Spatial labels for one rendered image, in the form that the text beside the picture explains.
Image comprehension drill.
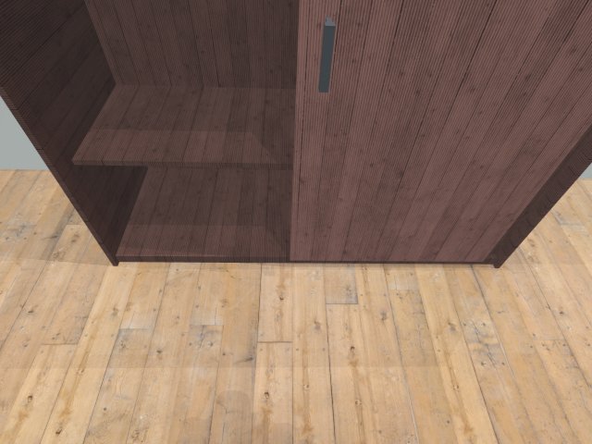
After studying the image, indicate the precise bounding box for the handle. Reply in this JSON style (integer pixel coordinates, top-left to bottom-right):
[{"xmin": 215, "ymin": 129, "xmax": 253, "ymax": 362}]
[{"xmin": 318, "ymin": 17, "xmax": 336, "ymax": 93}]

